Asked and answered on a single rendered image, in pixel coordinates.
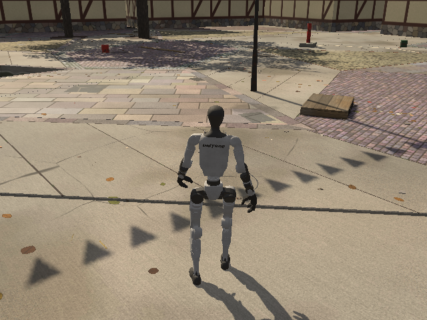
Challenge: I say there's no robot left upper arm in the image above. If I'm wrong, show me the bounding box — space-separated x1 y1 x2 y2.
182 133 201 168

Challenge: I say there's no robot left foot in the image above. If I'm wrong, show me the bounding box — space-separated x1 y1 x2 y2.
189 267 201 285

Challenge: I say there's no humanoid robot head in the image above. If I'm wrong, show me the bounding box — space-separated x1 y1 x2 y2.
203 105 226 138

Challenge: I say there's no robot right upper arm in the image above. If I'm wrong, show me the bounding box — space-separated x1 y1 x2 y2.
229 135 246 173

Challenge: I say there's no robot right forearm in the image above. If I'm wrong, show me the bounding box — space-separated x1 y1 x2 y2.
240 163 255 196

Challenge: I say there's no left robot hand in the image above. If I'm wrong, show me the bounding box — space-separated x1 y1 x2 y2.
177 176 193 188

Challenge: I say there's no right robot hand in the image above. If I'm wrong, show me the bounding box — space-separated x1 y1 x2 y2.
242 194 257 213

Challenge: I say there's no robot left forearm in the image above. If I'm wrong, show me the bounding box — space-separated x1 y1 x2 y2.
178 158 189 179

